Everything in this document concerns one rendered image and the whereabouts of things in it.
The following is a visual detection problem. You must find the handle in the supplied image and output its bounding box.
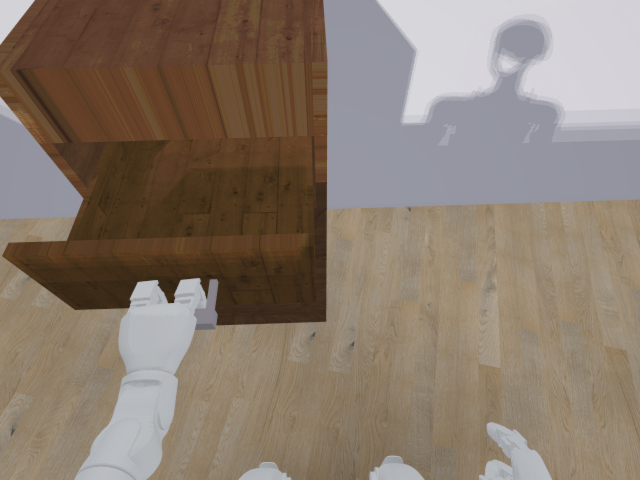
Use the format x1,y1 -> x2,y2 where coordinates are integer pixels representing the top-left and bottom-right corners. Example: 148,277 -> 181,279
194,279 -> 218,330

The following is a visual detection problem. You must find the robot right hand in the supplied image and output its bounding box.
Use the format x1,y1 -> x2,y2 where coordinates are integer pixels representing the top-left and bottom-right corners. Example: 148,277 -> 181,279
479,422 -> 552,480

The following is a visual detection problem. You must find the robot left shin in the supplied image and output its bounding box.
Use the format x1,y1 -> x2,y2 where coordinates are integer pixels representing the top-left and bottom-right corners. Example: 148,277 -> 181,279
259,462 -> 279,470

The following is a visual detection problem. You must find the robot shin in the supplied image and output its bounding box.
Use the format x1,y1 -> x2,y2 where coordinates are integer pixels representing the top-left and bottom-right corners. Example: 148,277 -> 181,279
259,462 -> 279,470
382,456 -> 404,465

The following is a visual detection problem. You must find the robot left hand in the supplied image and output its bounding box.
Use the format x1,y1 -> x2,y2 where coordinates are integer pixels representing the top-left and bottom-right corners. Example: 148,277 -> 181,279
118,278 -> 207,375

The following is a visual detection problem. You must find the cabinet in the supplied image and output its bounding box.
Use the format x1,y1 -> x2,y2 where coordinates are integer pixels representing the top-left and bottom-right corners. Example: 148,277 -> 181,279
0,0 -> 328,325

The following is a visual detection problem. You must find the left robot forearm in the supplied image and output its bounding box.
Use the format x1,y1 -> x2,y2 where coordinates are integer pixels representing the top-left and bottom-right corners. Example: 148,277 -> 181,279
74,370 -> 178,480

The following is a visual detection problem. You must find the drawer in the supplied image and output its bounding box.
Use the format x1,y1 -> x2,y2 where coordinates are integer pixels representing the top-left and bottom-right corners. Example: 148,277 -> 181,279
2,136 -> 316,310

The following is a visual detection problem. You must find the robot right shin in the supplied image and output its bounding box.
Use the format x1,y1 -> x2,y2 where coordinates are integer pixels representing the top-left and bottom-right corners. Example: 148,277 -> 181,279
382,456 -> 404,465

